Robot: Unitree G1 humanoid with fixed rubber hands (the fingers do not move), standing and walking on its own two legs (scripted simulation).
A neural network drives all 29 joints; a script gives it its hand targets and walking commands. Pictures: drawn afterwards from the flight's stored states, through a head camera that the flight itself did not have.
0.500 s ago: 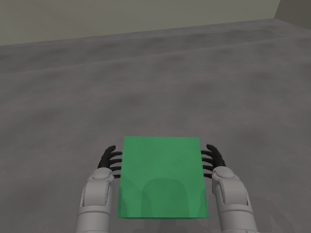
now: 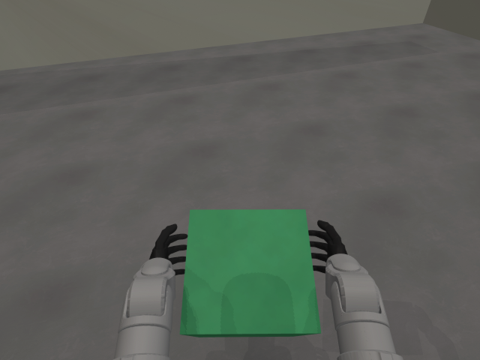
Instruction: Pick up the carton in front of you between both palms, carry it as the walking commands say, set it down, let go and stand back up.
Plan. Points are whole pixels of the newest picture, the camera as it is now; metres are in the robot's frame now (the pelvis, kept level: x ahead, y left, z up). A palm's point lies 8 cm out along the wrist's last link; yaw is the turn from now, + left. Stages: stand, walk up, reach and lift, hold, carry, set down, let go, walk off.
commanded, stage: carry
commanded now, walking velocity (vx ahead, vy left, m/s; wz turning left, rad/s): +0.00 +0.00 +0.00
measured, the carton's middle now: (246, 279) +0.33 +0.00 -0.06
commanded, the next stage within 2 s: hold in 0.30 s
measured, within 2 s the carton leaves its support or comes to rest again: neither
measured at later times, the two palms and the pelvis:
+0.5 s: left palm (150, 272) +0.28 +0.17 +0.05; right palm (328, 266) +0.29 -0.13 +0.04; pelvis +0.00 +0.00 +0.01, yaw +3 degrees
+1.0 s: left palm (159, 299) +0.32 +0.19 -0.12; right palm (291, 281) +0.36 -0.10 -0.12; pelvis -0.04 -0.01 -0.05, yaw +9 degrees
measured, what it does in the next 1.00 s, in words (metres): lowers itself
